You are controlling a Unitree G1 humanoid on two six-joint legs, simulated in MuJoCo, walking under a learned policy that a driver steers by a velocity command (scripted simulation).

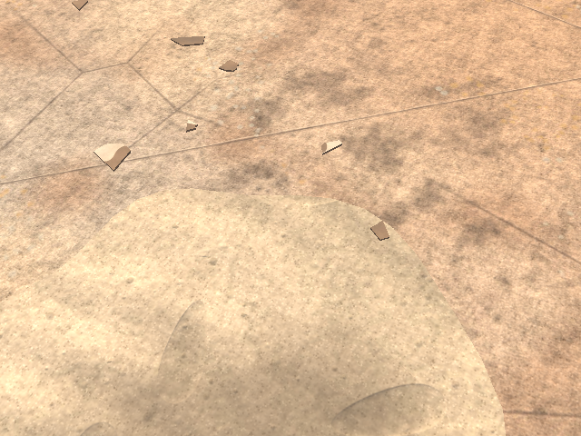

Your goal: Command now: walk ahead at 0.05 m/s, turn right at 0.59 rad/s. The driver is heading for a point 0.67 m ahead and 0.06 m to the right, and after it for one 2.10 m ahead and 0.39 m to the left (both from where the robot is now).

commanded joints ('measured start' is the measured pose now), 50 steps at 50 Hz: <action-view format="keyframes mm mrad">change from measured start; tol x16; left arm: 1 -33 163 40 -85 -1 2 18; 24 -107 51 2 -191 -12 -11 -39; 29 -60 61 -1 -167 -19 -31 -55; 33 315 219 49 -74 -3 -30 -23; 50 223 149 10 19 -5 -94 -13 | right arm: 1 40 -77 -19 -50 4 -5 -1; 28 214 -184 -55 -67 34 -58 58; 50 -99 -31 24 -157 40 -82 121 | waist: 1 -21 -144 -175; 9 -63 -173 -173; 12 -13 261 -148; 30 -37 118 -24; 34 74 -345 -214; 50 44 -80 57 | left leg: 1 56 -23 6 -87 48 -11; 9 335 -48 31 -552 155 49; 12 462 404 -417 -650 533 353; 16 507 227 -160 -690 4 229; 22 583 250 -63 -770 -65 249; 31 308 229 86 -635 44 225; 32 231 177 155 -459 120 179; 33 16 81 252 -38 -137 94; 35 -320 41 87 289 -208 85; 50 -89 34 123 -350 450 107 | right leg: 1 127 -229 299 -141 -121 -137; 9 146 -183 395 -11 39 -74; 12 -226 22 69 553 -548 91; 16 -345 -76 13 737 -266 136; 22 -355 -144 -68 513 -190 153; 31 268 -85 -186 24 -131 27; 32 447 -117 -121 6 -132 2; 34 676 -512 576 -171 -258 -236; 39 388 -349 223 -260 -79 -152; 50 384 -340 -82 -333 127 -92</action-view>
